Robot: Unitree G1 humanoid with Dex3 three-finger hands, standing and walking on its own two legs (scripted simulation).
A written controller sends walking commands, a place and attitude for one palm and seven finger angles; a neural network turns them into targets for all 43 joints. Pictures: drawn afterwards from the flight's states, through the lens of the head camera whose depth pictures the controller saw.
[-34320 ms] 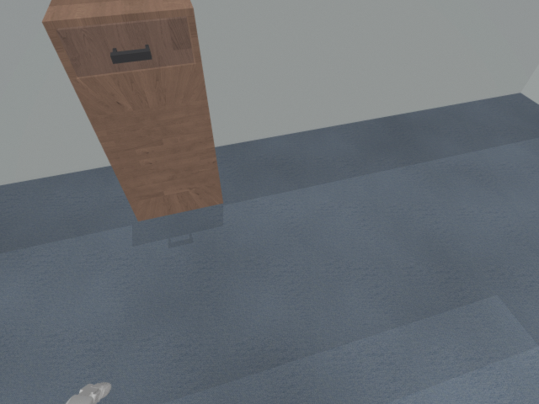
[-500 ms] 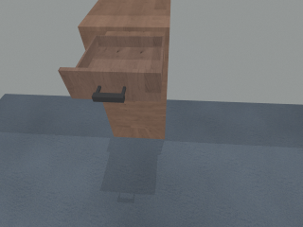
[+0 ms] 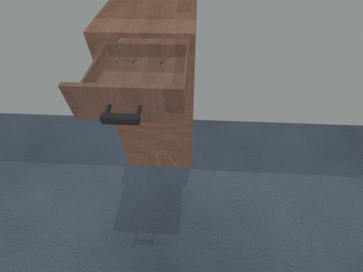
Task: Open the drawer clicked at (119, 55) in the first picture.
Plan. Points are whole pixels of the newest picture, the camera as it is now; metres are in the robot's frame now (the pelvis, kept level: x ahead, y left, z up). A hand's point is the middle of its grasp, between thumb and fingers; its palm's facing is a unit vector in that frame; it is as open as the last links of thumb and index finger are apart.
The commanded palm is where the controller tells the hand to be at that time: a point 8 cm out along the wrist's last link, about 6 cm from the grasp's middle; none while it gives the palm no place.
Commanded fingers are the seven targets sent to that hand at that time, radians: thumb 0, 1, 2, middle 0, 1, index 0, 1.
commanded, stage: look to check the result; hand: left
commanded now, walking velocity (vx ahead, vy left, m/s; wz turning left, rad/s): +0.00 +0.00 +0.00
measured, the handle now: (122, 113) +0.53 +0.21 +0.02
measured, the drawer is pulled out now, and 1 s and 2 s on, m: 0.30 0.30 0.30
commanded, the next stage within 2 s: stand and wait in 0.40 s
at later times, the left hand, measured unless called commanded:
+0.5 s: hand out of the picture +0.02 +0.16 -0.17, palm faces +0.05 -0.98 -0.21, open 7.3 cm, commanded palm none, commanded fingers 0.00 0.90 0.90 -0.20 -0.30 -0.20 -0.30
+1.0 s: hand out of the picture +0.03 +0.16 -0.17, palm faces +0.04 -0.98 -0.22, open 7.4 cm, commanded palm none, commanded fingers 0.00 0.90 0.90 -0.20 -0.30 -0.20 -0.30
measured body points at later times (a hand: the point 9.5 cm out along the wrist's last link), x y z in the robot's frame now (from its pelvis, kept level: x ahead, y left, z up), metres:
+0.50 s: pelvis +0.01 -0.01 +0.00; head +0.03 -0.02 +0.45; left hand +0.01 +0.21 -0.16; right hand +0.00 -0.22 -0.17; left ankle +0.01 +0.13 -0.74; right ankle +0.02 -0.09 -0.74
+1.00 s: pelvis +0.02 -0.01 +0.00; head +0.04 -0.03 +0.45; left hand +0.03 +0.21 -0.15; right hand +0.01 -0.23 -0.17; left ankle +0.01 +0.13 -0.74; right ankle +0.02 -0.09 -0.74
